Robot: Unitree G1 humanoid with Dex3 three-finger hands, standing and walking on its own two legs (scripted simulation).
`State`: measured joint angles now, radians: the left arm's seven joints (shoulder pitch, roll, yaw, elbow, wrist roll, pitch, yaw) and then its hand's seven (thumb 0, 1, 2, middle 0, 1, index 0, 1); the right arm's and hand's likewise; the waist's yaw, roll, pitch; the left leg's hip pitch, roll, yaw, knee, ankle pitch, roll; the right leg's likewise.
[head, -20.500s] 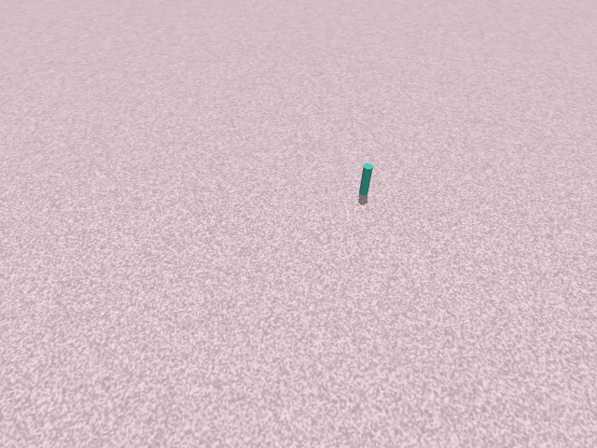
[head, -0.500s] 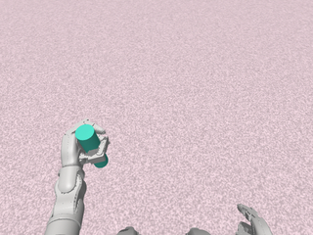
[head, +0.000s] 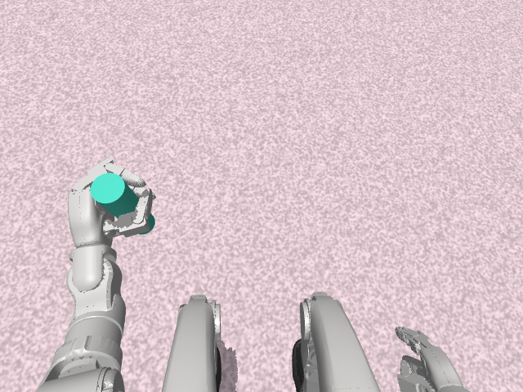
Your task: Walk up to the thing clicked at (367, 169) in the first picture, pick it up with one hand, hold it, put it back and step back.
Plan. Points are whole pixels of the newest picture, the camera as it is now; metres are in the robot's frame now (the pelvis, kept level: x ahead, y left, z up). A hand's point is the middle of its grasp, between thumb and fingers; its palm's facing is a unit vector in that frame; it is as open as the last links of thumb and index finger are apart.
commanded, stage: crouch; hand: left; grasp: from the side
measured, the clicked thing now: (128, 208) +0.39 +0.22 -0.04
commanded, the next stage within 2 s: lower in 1.18 s
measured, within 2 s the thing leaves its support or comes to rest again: neither
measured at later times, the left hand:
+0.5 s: hand (156, 228) +0.42 +0.22 -0.22, palm faces +0.19 -0.98 -0.02, open 5.4 cm
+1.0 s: hand (162, 234) +0.43 +0.23 -0.32, palm faces +0.18 -0.98 -0.02, open 5.4 cm
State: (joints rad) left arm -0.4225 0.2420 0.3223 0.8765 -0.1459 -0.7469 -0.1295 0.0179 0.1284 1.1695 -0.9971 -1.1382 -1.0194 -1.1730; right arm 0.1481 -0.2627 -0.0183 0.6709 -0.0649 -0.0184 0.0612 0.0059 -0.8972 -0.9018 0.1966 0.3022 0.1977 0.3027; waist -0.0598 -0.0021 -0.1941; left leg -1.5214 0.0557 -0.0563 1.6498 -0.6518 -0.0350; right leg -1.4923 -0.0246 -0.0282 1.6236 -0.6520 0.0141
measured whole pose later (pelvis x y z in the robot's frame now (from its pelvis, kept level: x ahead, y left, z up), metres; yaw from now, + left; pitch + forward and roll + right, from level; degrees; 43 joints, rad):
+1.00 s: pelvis -0.05 +0.01 -0.25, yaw -6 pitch +27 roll -8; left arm -0.72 0.54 0.56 1.15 -0.06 -0.78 -0.16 0.02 0.12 1.18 -1.00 -1.13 -1.03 -1.17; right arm 0.05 -0.32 0.15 0.68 -0.18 0.04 0.12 0.00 -0.90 -0.90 0.20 0.30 0.20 0.30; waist -0.18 -0.07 0.04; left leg -2.27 0.02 -0.20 2.47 -0.68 -0.05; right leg -2.20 0.01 -0.08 2.38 -0.66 0.04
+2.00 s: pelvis -0.06 +0.02 -0.28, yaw -12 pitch +17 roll -14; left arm -0.71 0.79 0.60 1.37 -0.07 -0.98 -0.07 0.02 0.12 1.18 -1.00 -1.14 -1.03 -1.17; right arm -0.11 -0.37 0.41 0.59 -0.32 0.06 0.14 0.00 -0.92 -0.90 0.20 0.30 0.20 0.30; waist -0.27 -0.21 0.26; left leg -2.25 0.01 -0.33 2.63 -0.71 -0.04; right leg -2.13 0.05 -0.17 2.43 -0.64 0.08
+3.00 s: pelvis -0.06 +0.03 -0.28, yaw -15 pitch +13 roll -18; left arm -0.71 0.89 0.59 1.48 -0.08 -1.09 -0.01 0.01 0.12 1.02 -1.02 -1.09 -1.05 -1.10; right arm -0.19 -0.38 0.53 0.52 -0.37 0.06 0.13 0.00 -0.91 -0.89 0.20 0.30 0.20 0.30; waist -0.28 -0.29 0.33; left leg -2.22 0.02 -0.40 2.68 -0.72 -0.02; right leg -2.08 0.08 -0.22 2.40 -0.61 0.09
